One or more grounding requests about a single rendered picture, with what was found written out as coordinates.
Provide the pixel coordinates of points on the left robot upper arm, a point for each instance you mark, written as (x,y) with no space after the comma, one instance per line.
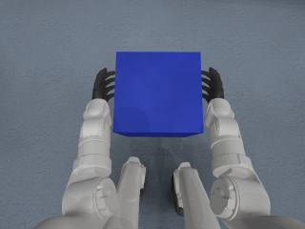
(86,204)

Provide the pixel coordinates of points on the right robot forearm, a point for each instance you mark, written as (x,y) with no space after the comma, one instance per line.
(229,158)

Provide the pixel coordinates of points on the carton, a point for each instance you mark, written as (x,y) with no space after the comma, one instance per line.
(158,94)

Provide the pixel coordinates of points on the left robot forearm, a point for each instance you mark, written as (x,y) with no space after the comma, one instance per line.
(93,158)

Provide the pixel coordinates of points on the left robot hand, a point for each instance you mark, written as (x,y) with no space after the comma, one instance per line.
(99,90)

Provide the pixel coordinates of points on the right robot foot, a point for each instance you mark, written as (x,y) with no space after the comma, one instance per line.
(179,210)

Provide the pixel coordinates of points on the right robot upper arm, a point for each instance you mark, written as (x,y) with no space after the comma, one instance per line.
(244,204)

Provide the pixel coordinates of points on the right robot hand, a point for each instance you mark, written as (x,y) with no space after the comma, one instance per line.
(215,89)

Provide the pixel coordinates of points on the right robot thigh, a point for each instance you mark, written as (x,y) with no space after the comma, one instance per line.
(196,204)

